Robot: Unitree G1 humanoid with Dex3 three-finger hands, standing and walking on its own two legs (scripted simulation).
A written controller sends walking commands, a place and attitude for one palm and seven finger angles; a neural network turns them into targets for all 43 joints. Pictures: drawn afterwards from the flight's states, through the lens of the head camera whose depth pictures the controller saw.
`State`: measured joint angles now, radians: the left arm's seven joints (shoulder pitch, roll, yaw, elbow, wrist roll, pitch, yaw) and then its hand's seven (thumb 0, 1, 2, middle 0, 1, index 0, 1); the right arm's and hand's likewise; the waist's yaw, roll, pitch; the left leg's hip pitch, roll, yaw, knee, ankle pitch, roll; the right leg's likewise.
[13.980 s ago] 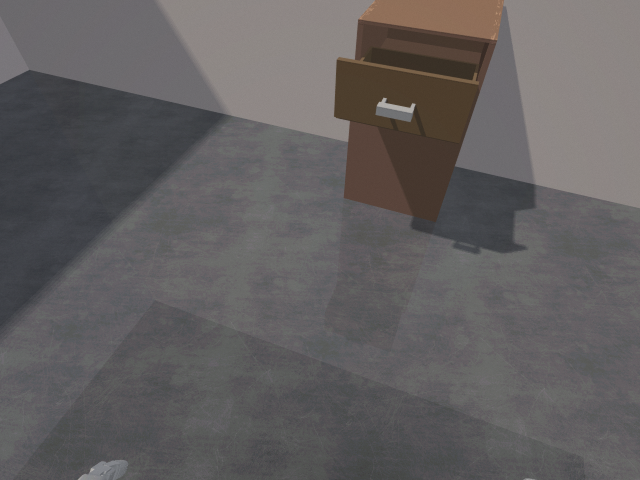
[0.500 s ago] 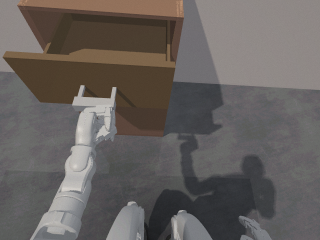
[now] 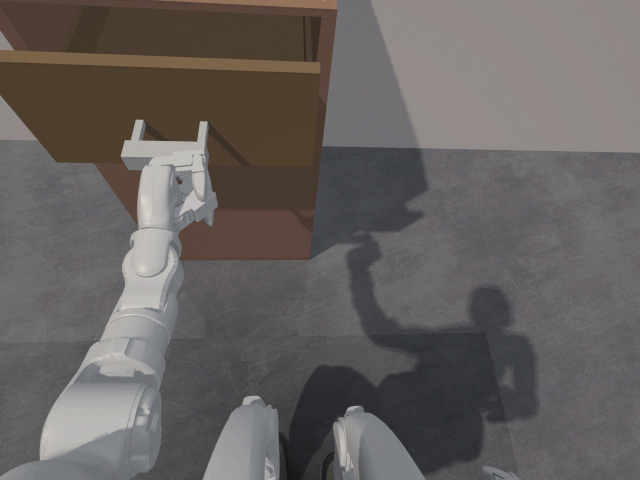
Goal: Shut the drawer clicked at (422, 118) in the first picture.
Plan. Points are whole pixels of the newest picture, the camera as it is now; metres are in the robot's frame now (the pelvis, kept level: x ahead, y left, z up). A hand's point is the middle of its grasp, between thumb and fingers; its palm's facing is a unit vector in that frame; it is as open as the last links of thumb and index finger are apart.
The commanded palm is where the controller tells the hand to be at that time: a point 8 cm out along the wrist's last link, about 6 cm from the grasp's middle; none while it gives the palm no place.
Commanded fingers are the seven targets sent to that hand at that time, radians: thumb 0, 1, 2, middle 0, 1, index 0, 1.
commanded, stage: push the drawer shut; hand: left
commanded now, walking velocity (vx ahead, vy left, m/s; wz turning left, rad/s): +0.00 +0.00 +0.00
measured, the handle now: (169, 142) +0.54 +0.18 +0.03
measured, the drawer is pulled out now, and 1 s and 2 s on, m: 0.10 0.00 0.00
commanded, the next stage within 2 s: pull the fist back off the drawer in 1.40 s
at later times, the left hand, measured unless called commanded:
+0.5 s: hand (212, 158) +0.52 +0.13 +0.03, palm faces +0.00 -1.00 -0.04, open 3.3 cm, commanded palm +0.50 +0.17 +0.04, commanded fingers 0.00 0.90 0.90 -1.40 -1.60 -1.40 -1.60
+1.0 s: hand (212, 130) +0.56 +0.13 +0.03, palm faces -0.01 -1.00 -0.03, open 3.4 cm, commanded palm +0.57 +0.15 +0.04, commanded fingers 0.00 0.90 0.90 -1.40 -1.60 -1.40 -1.60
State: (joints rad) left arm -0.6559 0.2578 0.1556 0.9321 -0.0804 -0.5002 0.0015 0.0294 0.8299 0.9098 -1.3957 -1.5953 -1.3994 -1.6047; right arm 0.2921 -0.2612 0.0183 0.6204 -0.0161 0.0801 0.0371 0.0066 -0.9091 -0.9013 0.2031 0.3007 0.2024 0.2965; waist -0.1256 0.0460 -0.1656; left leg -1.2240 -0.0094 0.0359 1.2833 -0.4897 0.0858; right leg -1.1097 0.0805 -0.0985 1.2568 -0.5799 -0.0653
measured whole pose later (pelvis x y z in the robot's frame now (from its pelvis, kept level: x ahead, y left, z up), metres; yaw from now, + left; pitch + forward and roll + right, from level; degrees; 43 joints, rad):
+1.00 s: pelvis +0.00 +0.00 -0.02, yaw -3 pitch +30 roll -7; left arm -1.08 0.49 0.34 1.29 0.01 -0.47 -0.06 0.07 0.77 0.88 -1.40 -1.60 -1.40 -1.60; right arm 0.38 -0.27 0.05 0.63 -0.05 0.09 0.06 0.00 -0.91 -0.90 0.20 0.30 0.20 0.30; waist -0.25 0.07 -0.15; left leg -1.39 0.02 0.01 1.37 -0.52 0.09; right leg -1.25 0.11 -0.13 1.30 -0.58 -0.07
